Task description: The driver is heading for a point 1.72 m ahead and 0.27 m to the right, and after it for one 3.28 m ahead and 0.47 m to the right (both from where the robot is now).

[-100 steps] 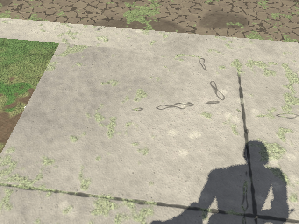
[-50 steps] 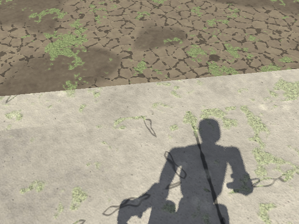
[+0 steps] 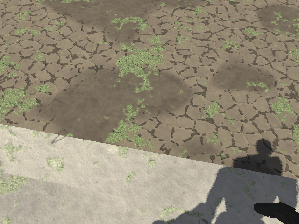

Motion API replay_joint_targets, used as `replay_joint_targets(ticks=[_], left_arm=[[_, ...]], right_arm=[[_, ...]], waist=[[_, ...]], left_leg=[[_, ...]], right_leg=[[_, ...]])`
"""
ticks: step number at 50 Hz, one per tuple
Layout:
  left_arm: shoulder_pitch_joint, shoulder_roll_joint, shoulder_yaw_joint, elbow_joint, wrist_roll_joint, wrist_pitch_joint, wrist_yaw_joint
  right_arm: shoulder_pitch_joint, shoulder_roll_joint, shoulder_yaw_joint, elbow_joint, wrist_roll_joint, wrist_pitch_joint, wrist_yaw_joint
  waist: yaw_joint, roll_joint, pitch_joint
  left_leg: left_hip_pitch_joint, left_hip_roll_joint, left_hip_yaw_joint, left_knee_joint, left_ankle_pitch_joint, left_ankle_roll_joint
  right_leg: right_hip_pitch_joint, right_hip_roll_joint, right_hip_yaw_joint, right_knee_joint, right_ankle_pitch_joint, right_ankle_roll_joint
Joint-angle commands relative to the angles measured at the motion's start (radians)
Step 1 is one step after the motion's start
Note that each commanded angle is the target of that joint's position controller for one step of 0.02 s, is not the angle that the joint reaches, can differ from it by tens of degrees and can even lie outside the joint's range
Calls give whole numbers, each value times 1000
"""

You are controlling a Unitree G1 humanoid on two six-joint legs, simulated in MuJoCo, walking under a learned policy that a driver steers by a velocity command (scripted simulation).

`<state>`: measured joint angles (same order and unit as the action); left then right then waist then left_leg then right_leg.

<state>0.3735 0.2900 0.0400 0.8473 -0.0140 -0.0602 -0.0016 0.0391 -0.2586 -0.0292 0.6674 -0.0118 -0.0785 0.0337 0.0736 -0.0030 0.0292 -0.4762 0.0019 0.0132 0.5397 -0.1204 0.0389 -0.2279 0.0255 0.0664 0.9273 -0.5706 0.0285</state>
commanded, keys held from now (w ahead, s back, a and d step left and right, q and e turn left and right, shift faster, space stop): no key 1.00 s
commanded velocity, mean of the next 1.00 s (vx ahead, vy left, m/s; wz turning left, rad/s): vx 0.06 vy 0.00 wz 0.01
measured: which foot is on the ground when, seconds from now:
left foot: down 0.00-1.00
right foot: up 0.00-0.26, down 0.28-1.00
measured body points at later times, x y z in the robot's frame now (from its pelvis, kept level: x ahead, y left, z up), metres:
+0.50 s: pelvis +0.08 -0.01 +0.01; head +0.08 -0.02 +0.46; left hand +0.15 +0.25 -0.12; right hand +0.15 -0.26 -0.14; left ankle +0.10 +0.10 -0.73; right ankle +0.09 -0.14 -0.73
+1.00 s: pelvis +0.10 -0.02 +0.01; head +0.11 -0.02 +0.46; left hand +0.11 +0.22 -0.14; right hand +0.11 -0.26 -0.14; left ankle +0.10 +0.10 -0.73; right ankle +0.09 -0.14 -0.73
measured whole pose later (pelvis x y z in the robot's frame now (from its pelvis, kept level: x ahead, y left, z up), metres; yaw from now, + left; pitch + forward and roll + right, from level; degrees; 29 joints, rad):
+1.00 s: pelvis +0.10 -0.02 +0.01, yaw +0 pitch -2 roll +0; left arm 0.27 0.17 0.05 1.08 0.00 0.01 0.06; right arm 0.24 -0.18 -0.05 1.11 0.00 0.03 -0.06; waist 0.00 0.00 0.04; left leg -0.18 0.01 0.02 0.46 -0.25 0.00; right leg -0.16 -0.01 0.00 0.46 -0.27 0.01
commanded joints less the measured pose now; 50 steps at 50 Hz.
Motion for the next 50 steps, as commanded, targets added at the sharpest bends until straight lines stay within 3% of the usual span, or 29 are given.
replay_joint_targets(ticks=[1,2,3,5,7,9,12,14,15,16,17,18,19,23,24,30,38,50], left_arm=[[8,120,20,-70,-10,-1,14],[-14,114,24,-70,4,15,27],[4,95,23,-66,9,32,32],[33,43,13,-52,9,49,38],[21,28,9,-44,12,51,41],[-10,45,16,-42,11,53,35],[-63,50,24,-43,17,59,29],[-70,41,24,-39,35,59,27],[-80,63,24,-48,40,60,29],[-99,125,39,-46,30,64,34],[-117,113,42,-32,19,65,32],[-118,71,35,-24,22,62,31],[-125,51,29,-11,29,59,33],[-105,40,27,29,19,38,39],[-109,30,25,32,21,40,42],[-76,21,28,91,16,47,49],[-57,-5,29,159,14,58,57],[-38,-31,27,229,13,68,62]], right_arm=[[204,-121,-37,15,12,15,-4],[147,-87,-23,16,5,14,-1],[109,-80,-20,22,-6,12,0],[71,-83,-23,37,-17,11,-5],[66,-93,-26,60,-16,14,-16],[76,-97,-26,83,-12,26,-26],[83,-91,-20,112,-8,40,-26],[105,-60,-9,138,2,46,-26],[155,-41,-3,161,-5,47,-30],[219,-54,-11,172,-10,45,-30],[224,-60,-15,181,-5,51,-36],[189,-76,-20,185,0,58,-44],[176,-67,-20,186,1,64,-52],[211,-46,-23,231,-2,70,-60],[203,-32,-20,235,-3,73,-62],[221,-34,-27,299,8,82,-73],[241,-27,-32,373,12,97,-91],[255,-4,-29,442,12,100,-96]], waist=[[-115,73,-248],[-85,64,-185],[-47,89,-166],[-14,121,-166],[-15,133,-185],[-27,128,-193],[-40,105,-131],[-28,75,-72],[-46,42,-47],[-101,-74,-22],[-103,-131,-5],[-83,-109,23],[-87,-102,31],[-87,-68,-11],[-84,-54,-19],[-77,-4,-27],[-78,4,-1],[-75,-2,31]], left_leg=[[563,313,-322,-94,674,239],[435,280,-271,-126,654,226],[316,255,-228,-162,637,215],[209,225,-163,-201,653,218],[180,207,-120,-213,634,210],[179,210,-123,-231,495,203],[124,199,-141,-255,124,174],[71,150,-142,-246,-136,105],[55,111,-134,-222,-245,57],[39,44,-93,-202,-316,22],[113,13,-45,-188,-268,1],[161,14,-36,-167,-236,-6],[192,21,-37,-156,-197,-3],[246,28,-36,-134,-77,2],[255,32,-36,-134,-44,2],[294,34,-29,-123,52,-6],[312,37,-25,-127,74,-15],[305,37,-20,-151,34,-20]], right_leg=[[-416,-67,26,282,-33,17],[-370,-92,21,217,16,26],[-268,-114,25,153,66,31],[-148,-102,-6,31,137,42],[-74,-98,-16,-85,239,37],[-36,-95,-21,-150,321,29],[23,-93,-31,-267,369,-3],[96,-98,-30,-425,480,-37],[113,-147,25,-477,569,-57],[102,-175,33,-468,549,-76],[-6,-149,25,-499,326,-79],[-78,-125,23,-536,213,-66],[-108,-122,23,-551,208,-51],[-55,-110,5,-529,342,-39],[-42,-109,2,-526,373,-41],[-3,-92,-20,-510,474,-46],[14,-77,-37,-527,509,-45],[23,-66,-49,-556,464,-42]])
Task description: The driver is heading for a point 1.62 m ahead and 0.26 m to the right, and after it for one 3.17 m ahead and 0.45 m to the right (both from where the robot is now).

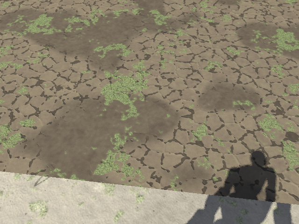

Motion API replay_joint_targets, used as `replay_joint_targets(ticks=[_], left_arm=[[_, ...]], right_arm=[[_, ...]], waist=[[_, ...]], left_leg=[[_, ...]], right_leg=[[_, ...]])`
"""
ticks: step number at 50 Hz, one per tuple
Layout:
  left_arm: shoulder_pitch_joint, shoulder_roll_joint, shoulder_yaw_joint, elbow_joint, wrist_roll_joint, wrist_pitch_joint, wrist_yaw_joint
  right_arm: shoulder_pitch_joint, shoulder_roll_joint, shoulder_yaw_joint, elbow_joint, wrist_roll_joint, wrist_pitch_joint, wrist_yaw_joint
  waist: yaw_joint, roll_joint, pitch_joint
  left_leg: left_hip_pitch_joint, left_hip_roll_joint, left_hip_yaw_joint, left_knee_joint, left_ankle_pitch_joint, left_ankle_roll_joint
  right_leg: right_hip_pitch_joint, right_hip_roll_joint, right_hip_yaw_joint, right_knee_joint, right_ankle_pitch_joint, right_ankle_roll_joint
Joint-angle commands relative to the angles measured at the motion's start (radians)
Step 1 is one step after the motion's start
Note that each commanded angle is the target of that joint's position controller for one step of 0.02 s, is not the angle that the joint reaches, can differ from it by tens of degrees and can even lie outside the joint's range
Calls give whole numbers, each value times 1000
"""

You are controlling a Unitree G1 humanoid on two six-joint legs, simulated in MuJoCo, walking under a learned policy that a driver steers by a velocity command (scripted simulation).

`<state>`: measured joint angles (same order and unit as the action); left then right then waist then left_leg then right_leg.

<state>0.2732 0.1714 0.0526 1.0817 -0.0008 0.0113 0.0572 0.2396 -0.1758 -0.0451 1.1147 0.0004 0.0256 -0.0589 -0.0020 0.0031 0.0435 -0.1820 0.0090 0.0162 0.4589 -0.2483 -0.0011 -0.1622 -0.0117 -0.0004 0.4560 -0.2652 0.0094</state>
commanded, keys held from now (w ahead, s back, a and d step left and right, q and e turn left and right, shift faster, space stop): no key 0.92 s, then w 0.08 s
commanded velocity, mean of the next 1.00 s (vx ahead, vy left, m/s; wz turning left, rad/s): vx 0.01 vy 0.00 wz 0.00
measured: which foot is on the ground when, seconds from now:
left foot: down 0.00-1.00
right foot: down 0.00-1.00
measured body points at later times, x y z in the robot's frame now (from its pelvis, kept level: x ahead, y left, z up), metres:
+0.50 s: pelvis +0.00 +0.00 +0.00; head +0.01 +0.00 +0.45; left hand -0.03 +0.23 -0.16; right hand -0.03 -0.22 -0.16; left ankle +0.00 +0.12 -0.74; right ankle -0.01 -0.13 -0.74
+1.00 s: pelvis +0.01 +0.01 +0.00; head +0.02 +0.01 +0.45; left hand -0.05 +0.23 -0.16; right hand -0.04 -0.22 -0.16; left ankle +0.00 +0.12 -0.74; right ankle -0.01 -0.12 -0.74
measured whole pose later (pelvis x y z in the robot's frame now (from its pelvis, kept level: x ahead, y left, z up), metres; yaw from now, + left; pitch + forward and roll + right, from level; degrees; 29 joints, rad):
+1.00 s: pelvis +0.01 +0.01 +0.00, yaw +0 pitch -1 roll +0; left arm 0.36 0.14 0.04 1.15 -0.01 0.01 0.07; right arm 0.33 -0.14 -0.03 1.16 0.01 0.02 -0.07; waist 0.00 0.00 0.02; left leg -0.20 0.00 0.02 0.47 -0.27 0.01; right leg -0.18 -0.02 0.00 0.47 -0.29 0.01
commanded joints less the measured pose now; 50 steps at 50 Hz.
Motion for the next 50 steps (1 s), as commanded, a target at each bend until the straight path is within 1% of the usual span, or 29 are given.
replay_joint_targets(ticks=[1,10,19,46,47,48,49,50], left_arm=[[65,86,14,-2,0,-3,4],[86,72,10,30,-1,0,7],[112,60,5,49,-2,0,8],[174,45,-4,65,-6,-3,10],[191,33,-7,75,-4,-1,11],[195,33,-7,76,-8,1,14],[196,35,-5,76,-13,1,18],[182,40,-3,63,-17,-2,22]], right_arm=[[56,-85,-13,-1,0,-4,-3],[79,-67,-8,28,-1,-6,-4],[105,-55,-3,43,0,-9,-5],[164,-40,5,42,3,-13,-4],[182,-29,8,51,2,-12,-5],[186,-36,5,52,5,-9,-8],[178,-53,0,46,11,-3,-13],[178,-71,-7,37,18,-3,-16]], waist=[[0,-8,18],[1,-3,34],[2,-1,43],[3,-1,46],[3,0,23],[1,7,37],[-1,16,59],[-5,31,84]], left_leg=[[10,30,-23,-73,157,19],[0,28,-21,-89,119,19],[-8,27,-22,-99,99,21],[-11,25,-23,-98,128,29],[-1,18,-16,-104,38,31],[-16,10,-16,-108,-103,38],[-43,10,-25,-108,-255,53],[-76,22,-47,-112,-408,76]], right_leg=[[-43,-28,17,-87,153,-23],[-51,-24,13,-100,112,-21],[-58,-22,11,-107,92,-20],[-65,-22,7,-102,109,-17],[-56,-13,-5,-102,34,-17],[-74,4,-21,-84,-73,-22],[-110,21,-36,-55,-193,-36],[-155,29,-45,-17,-312,-52]])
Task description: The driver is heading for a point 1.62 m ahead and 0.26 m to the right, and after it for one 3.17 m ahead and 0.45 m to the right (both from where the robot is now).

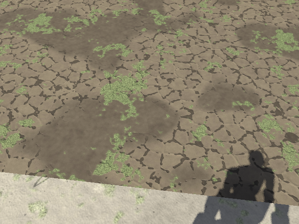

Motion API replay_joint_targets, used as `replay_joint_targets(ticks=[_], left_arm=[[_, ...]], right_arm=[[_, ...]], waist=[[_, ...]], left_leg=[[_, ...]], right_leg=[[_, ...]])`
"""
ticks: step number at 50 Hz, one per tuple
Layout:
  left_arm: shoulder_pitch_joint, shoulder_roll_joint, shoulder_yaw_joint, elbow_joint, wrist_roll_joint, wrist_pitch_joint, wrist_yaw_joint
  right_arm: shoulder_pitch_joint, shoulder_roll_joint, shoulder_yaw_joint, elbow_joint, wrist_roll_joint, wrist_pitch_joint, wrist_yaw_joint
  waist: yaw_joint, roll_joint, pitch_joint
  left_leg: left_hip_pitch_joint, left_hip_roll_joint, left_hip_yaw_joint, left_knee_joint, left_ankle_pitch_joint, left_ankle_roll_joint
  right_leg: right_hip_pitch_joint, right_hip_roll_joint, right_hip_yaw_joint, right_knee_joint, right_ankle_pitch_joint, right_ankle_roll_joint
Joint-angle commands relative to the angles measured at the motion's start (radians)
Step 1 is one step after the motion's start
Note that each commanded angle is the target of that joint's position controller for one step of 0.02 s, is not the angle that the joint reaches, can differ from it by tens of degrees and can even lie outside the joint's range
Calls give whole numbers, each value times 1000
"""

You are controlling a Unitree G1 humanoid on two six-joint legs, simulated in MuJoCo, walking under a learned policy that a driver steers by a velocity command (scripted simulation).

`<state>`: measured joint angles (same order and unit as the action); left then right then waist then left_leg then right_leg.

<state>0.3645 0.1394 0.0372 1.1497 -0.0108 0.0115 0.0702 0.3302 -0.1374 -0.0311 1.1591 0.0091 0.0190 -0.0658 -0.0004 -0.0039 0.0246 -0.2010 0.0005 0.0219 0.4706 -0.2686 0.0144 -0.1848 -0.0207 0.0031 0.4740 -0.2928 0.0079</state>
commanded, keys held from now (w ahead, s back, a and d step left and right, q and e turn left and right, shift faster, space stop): w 0.08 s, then no key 0.74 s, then w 0.18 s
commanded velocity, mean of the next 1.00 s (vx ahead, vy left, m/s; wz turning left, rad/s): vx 0.10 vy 0.00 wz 0.00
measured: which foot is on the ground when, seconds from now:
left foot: down 0.00-0.20, up 0.22-0.44, down 0.46-1.00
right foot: down 0.00-1.00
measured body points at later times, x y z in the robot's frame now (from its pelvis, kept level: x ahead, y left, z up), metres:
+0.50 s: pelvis +0.08 -0.03 -0.01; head +0.09 -0.03 +0.44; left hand +0.04 +0.18 -0.17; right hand +0.10 -0.26 -0.16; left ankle +0.08 +0.10 -0.74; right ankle +0.02 -0.12 -0.74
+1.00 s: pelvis +0.10 -0.02 -0.01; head +0.10 -0.01 +0.44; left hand +0.02 +0.20 -0.17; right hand +0.06 -0.24 -0.17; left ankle +0.08 +0.10 -0.74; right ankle +0.02 -0.12 -0.74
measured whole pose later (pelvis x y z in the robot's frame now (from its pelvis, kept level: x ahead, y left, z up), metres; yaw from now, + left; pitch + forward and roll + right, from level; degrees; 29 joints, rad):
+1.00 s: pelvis +0.10 -0.02 -0.01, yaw +0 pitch +0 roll +0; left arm 0.44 0.13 0.05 1.13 -0.03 0.01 0.07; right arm 0.34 -0.13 -0.05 1.17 0.03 -0.01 -0.06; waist 0.01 -0.01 -0.01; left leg -0.26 0.01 0.02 0.64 -0.41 0.06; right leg -0.13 0.00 -0.05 0.55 -0.43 -0.03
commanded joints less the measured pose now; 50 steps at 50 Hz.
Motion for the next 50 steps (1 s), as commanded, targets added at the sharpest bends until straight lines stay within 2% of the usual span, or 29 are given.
replay_joint_targets(ticks=[1,4,5,6,7,8,9,10,11,12,13,15,16,18,20,22,23,24,25,26,27,29,33,41,43,45,47,49,50], left_arm=[[74,72,12,-20,-8,-10,10],[9,28,3,-63,-4,-53,-13],[-12,35,5,-72,-4,-64,-21],[-11,29,7,-71,-6,-68,-23],[28,23,6,-67,-6,-69,-21],[104,19,8,-37,-6,-71,-18],[165,48,21,-6,6,-68,-16],[246,126,43,16,6,-56,-12],[259,163,38,8,4,-48,-15],[217,93,14,-8,25,-55,-22],[159,59,1,-25,32,-62,-23],[106,130,16,-49,24,-62,-31],[85,121,11,-55,21,-62,-32],[72,94,2,-47,19,-49,-32],[63,100,1,-37,15,-33,-29],[58,118,9,-21,-5,-26,-28],[91,130,21,-14,-5,-27,-28],[135,102,24,-3,5,-24,-27],[141,69,20,5,8,-19,-24],[118,68,23,3,1,-17,-22],[105,45,17,-2,-7,-10,-19],[105,50,18,-4,-4,2,-19],[112,58,21,-3,0,13,-17],[122,52,20,2,0,24,-10],[144,43,19,12,-2,27,-7],[136,59,27,0,-15,26,1],[138,74,30,-27,-22,9,9],[188,110,36,-32,-23,-19,7],[215,144,46,-29,-23,-30,2]], right_arm=[[100,-120,-25,-14,14,-1,-9],[198,-193,-53,-15,20,-29,1],[173,-188,-53,-27,6,-35,1],[130,-178,-51,-47,-4,-42,3],[60,-173,-48,-66,2,-47,4],[-17,-143,-39,-78,14,-43,6],[-13,-121,-33,-65,19,-38,8],[29,-104,-29,-57,9,-39,6],[72,-31,-8,-63,-5,-41,-3],[82,-33,-6,-59,7,-37,-5],[69,-57,-12,-56,13,-34,-4],[56,-61,-14,-31,3,-32,-3],[44,-69,-17,-28,4,-32,0],[21,-47,-11,-24,19,-28,9],[18,-53,-12,-14,25,-18,12],[55,-59,-9,1,10,-10,13],[72,-87,-13,5,4,-4,14],[41,-113,-15,3,11,1,13],[7,-94,-12,-3,17,4,12],[-3,-85,-13,-3,17,4,10],[-3,-82,-14,1,13,3,6],[0,-87,-17,4,9,-7,7],[-2,-78,-17,14,9,-13,9],[16,-67,-18,26,6,-14,7],[39,-59,-18,36,7,-8,3],[32,-72,-27,23,19,-6,-4],[2,-70,-28,-10,24,-24,-9],[-70,-44,-22,-57,25,-59,2],[-94,-34,-19,-78,19,-75,14]], waist=[[-16,53,133],[-58,174,142],[-51,153,152],[-33,137,150],[10,154,147],[67,139,130],[88,98,99],[74,-75,28],[44,-286,-30],[36,-290,-13],[21,-201,30],[11,-98,22],[0,-82,14],[-7,-95,3],[-15,-115,1],[-46,-69,6],[-21,-7,-4],[25,91,23],[20,113,45],[7,82,62],[5,47,54],[6,17,34],[11,14,10],[11,3,32],[11,5,28],[10,-11,70],[19,-33,164],[48,-108,205],[56,-153,205]], left_leg=[[-75,67,-105,-145,-484,88],[-16,288,-428,-291,-576,221],[-54,323,-475,-304,-492,249],[-65,310,-436,-290,-367,246],[-90,281,-361,-238,-232,215],[-148,207,-233,-166,-74,161],[-203,127,-130,-71,98,100],[-249,32,-14,132,84,28],[-285,-13,22,244,-168,-21],[-248,16,-32,325,-303,-38],[-271,38,-53,401,-314,-46],[-307,61,-68,464,-290,-42],[-289,76,-73,437,-257,-36],[-209,66,-38,303,-184,-28],[-115,38,7,176,-76,-22],[43,41,1,-27,256,-2],[101,67,-36,-18,455,11],[99,69,-33,25,498,35],[100,69,-33,35,433,43],[102,63,-38,32,403,35],[92,66,-43,25,401,29],[81,62,-43,18,428,29],[69,58,-39,-2,418,34],[52,49,-34,-38,349,29],[45,28,-13,-36,161,32],[-28,-4,10,5,-201,56],[-163,8,-7,35,-373,77],[-307,1,27,159,-240,74],[-375,-3,60,250,-159,71]], right_leg=[[-190,35,-46,3,-335,-63],[-319,21,-78,273,-168,-69],[-328,-7,-40,358,-164,-77],[-328,-23,-19,384,-206,-82],[-274,-41,-3,268,-205,-88],[-117,-24,-37,48,-98,-97],[42,16,-58,-62,116,-78],[168,-84,78,-91,355,-82],[169,-234,259,-121,526,-173],[96,-310,373,-144,542,-256],[84,-301,341,-135,574,-271],[122,-281,270,-94,712,-245],[127,-266,226,-72,817,-226],[115,-200,127,-45,900,-184],[80,-160,81,-30,929,-169],[6,-126,61,-39,758,-125],[-25,-77,42,-45,518,-93],[-56,-12,5,-85,298,-68],[-76,4,-5,-104,225,-52],[-83,10,-12,-91,238,-44],[-67,9,-19,-79,283,-38],[-27,2,-21,-69,356,-37],[28,-8,-18,-73,353,-38],[32,-14,-21,-98,288,-32],[24,1,-36,-101,105,-41],[-38,7,-27,-86,-231,-85],[-100,-50,57,-118,-432,-131],[-43,-154,209,-183,-425,-191],[8,-237,314,-216,-391,-234]])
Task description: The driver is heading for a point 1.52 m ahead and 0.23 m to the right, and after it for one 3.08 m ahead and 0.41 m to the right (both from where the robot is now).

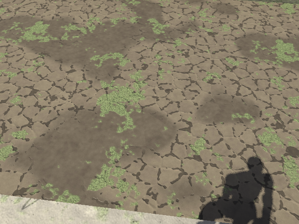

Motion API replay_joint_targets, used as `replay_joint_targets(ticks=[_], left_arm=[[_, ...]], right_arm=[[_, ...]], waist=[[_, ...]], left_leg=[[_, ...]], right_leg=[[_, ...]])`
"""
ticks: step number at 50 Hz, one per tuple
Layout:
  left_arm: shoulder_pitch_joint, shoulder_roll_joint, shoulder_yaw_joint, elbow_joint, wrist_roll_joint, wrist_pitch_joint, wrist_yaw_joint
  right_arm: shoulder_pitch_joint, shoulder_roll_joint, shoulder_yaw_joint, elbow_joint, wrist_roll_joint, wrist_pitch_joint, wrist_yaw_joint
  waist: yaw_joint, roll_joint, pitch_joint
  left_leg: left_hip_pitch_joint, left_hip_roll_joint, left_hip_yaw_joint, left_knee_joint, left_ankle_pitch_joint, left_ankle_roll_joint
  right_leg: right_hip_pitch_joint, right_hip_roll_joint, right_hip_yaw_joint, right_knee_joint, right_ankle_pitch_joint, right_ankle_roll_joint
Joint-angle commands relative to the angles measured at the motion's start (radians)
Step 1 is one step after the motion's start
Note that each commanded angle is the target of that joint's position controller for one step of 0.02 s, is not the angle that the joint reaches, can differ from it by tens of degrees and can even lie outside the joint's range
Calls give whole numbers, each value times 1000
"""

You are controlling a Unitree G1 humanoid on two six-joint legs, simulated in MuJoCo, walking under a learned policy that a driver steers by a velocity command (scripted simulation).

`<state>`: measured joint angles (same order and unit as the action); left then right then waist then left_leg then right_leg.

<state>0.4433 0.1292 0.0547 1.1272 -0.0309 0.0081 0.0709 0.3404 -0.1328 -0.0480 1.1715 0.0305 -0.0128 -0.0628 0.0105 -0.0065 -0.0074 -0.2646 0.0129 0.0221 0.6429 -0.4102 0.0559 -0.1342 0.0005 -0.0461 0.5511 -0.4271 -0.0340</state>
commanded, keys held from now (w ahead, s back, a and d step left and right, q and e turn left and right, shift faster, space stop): w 0.30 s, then w+e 0.56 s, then w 0.08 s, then no key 0.06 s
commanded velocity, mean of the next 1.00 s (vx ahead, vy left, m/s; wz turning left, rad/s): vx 0.44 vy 0.00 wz -0.26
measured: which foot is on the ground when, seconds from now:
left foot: down 0.00-0.56, up 0.58-0.98, down 1.00-1.00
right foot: down 0.00-0.12, up 0.14-0.54, down 0.56-1.00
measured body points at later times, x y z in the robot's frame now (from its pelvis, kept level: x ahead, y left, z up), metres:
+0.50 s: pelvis +0.16 +0.01 -0.01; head +0.18 +0.00 +0.44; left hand +0.31 +0.22 -0.14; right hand +0.01 -0.20 -0.15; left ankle +0.01 +0.11 -0.73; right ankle +0.31 -0.12 -0.70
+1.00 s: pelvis +0.31 -0.02 +0.00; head +0.31 -0.03 +0.45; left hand +0.49 +0.18 -0.11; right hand +0.38 -0.30 -0.11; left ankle +0.40 +0.10 -0.72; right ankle +0.31 -0.11 -0.73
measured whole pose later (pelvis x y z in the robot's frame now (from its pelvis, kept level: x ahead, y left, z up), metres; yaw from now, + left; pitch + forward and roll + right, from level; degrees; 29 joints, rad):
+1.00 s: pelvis +0.31 -0.02 +0.00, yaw -19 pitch +0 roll -1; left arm 0.28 0.21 0.01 0.69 0.03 0.04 0.03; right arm 0.15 -0.23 0.01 0.73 -0.06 0.00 -0.04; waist 0.01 0.04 -0.01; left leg -0.39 0.03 -0.08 0.68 -0.20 -0.02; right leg -0.30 0.16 0.13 0.55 -0.23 -0.07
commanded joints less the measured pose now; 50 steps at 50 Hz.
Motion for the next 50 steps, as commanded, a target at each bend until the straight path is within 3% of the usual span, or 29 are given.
replay_joint_targets(ticks=[1,3,5,6,7,8,10,11,13,18,22,24,26,27,28,29,30,31,32,33,36,40,41,42,44,45,47,49,50], left_arm=[[140,161,31,-9,-2,-35,-3],[100,143,23,-30,5,-50,-15],[-35,135,17,-74,-10,-46,-26],[-96,106,7,-102,-4,-59,-31],[-74,36,-9,-127,-4,-80,-32],[-100,66,-1,-133,-21,-99,-32],[-94,78,6,-134,-39,-97,-30],[-82,88,16,-126,-29,-92,-27],[-70,87,28,-134,-20,-69,-38],[-259,48,7,-216,-6,-40,-54],[-346,49,-11,-259,-1,-26,-80],[-408,88,-3,-302,-6,-26,-97],[-303,117,12,-289,3,-28,-105],[-122,154,36,-244,3,-29,-108],[80,259,66,-210,25,-23,-99],[79,310,56,-220,23,-32,-107],[52,246,43,-236,26,-33,-112],[-27,197,30,-266,29,-31,-105],[-94,180,23,-292,34,-28,-104],[-165,173,15,-322,44,-33,-105],[-220,152,0,-380,47,-58,-95],[-140,202,9,-425,38,-53,-65],[-157,208,6,-448,41,-49,-58],[-122,210,7,-445,47,-35,-53],[-137,224,6,-472,44,-9,-35],[-150,196,-9,-476,68,2,-39],[-189,147,-36,-506,67,23,-43],[-202,117,-56,-517,62,35,-44],[-208,107,-63,-517,59,40,-42]], right_arm=[[-121,-39,0,-106,-6,-58,23],[-78,-40,-4,-113,3,-75,40],[163,-71,-26,-31,5,-78,46],[331,-166,-60,17,-6,-73,43],[435,-252,-76,26,-19,-72,55],[362,-155,-45,-3,-26,-80,55],[230,-101,-21,-45,-19,-80,58],[194,-84,-9,-57,-19,-75,63],[180,-42,13,-62,-29,-63,59],[225,-128,9,-48,-53,-58,27],[242,-152,-2,-53,-32,-57,28],[238,-150,-4,-55,-18,-53,27],[204,-167,-5,-57,-14,-44,22],[163,-179,-4,-63,-9,-34,19],[93,-212,-8,-87,-21,-34,12],[217,-74,30,-130,-32,-53,34],[165,-98,18,-151,-8,-72,49],[70,-148,5,-195,12,-74,44],[28,-169,-1,-212,2,-69,26],[25,-174,-9,-223,-14,-59,4],[55,-175,-22,-281,-26,-21,-18],[-62,-179,-17,-389,-44,-6,-35],[-98,-191,-17,-403,-60,-8,-37],[-132,-170,-7,-421,-79,-6,-28],[-183,-162,4,-456,-80,-2,-17],[-140,-135,21,-444,-87,2,-3],[-142,-129,48,-480,-102,8,16],[-123,-129,66,-491,-98,2,38],[-95,-140,70,-491,-98,-3,47]], waist=[[44,-150,241],[0,-131,215],[-131,-64,132],[-189,138,75],[-193,394,0],[-158,236,34],[-79,76,94],[-57,40,101],[-21,89,90],[-39,84,163],[-59,96,158],[-60,88,175],[5,138,109],[101,133,31],[196,28,-54],[62,-239,-241],[87,-264,-277],[76,-187,-102],[47,-47,-30],[4,12,-6],[-70,-19,-18],[-60,-50,4],[-61,-46,19],[-37,-79,-24],[-30,-118,-52],[-37,-149,-106],[-42,-144,-70],[-49,-121,-72],[-68,-97,-74]], left_leg=[[-345,7,47,134,-8,37],[-317,29,22,154,-47,48],[80,1,35,-73,74,74],[295,119,-207,-216,151,127],[445,338,-647,-383,225,267],[419,382,-706,-381,236,270],[333,332,-452,-337,360,203],[288,285,-347,-334,388,171],[192,193,-196,-324,455,120],[83,193,-103,-336,528,108],[38,232,-41,-315,559,107],[76,243,-8,-302,656,92],[128,237,44,-171,901,66],[100,188,95,26,1013,33],[-48,81,139,423,861,-31],[-282,-96,39,826,-99,-61],[-399,-74,-142,917,-123,-29],[-494,-32,-133,904,-55,-12],[-460,4,-116,871,13,-11],[-382,28,-103,817,70,-18],[-277,58,-122,682,97,-44],[-362,47,-125,480,163,-80],[-311,32,-115,364,206,-85],[-258,9,-89,307,216,-79],[-184,-12,-88,160,260,-83],[-77,-17,-70,218,299,-92],[-52,1,-69,155,211,-90],[17,21,-77,-6,145,-69],[87,53,-97,-138,293,-45]], right_leg=[[-41,-309,426,-288,-193,-223],[-57,-313,404,-221,5,-225],[-272,-197,217,-71,165,-147],[-437,-50,46,276,281,-64],[-647,79,10,622,-64,-14],[-723,34,170,786,-108,-35],[-741,-31,157,863,17,-56],[-719,-62,145,813,85,-58],[-616,-99,95,713,181,-47],[-590,-103,42,338,333,-12],[-469,-62,-12,242,322,-51],[-451,-39,-23,201,279,-91],[-298,6,-55,176,225,-128],[-102,44,-66,130,290,-161],[129,-58,129,32,510,-212],[327,-306,646,-151,357,-381],[303,-330,815,-281,66,-381],[176,-319,720,-304,3,-316],[29,-289,611,-299,58,-272],[-113,-236,509,-289,153,-242],[-247,-143,409,-272,253,-232],[-226,-123,438,-267,182,-241],[-287,-103,385,-243,271,-220],[-268,-84,376,-236,305,-207],[-222,-70,346,-205,435,-178],[-234,-71,334,-184,551,-175],[-227,-68,339,-154,592,-172],[-185,-79,399,-128,550,-164],[-178,-64,417,-109,499,-136]])
Velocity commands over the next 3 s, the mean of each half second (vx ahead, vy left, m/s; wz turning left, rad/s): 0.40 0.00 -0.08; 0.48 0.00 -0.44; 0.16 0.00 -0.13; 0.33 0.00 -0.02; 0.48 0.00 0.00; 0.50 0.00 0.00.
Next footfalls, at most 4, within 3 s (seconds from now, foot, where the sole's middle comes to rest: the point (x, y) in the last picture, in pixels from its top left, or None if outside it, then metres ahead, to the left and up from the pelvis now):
0.56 right None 0.35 -0.12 -0.76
1.00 left None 0.43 0.10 -0.76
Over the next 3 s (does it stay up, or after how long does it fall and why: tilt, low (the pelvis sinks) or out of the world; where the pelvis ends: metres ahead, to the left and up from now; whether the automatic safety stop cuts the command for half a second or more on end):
stays up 0.38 0.00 0.02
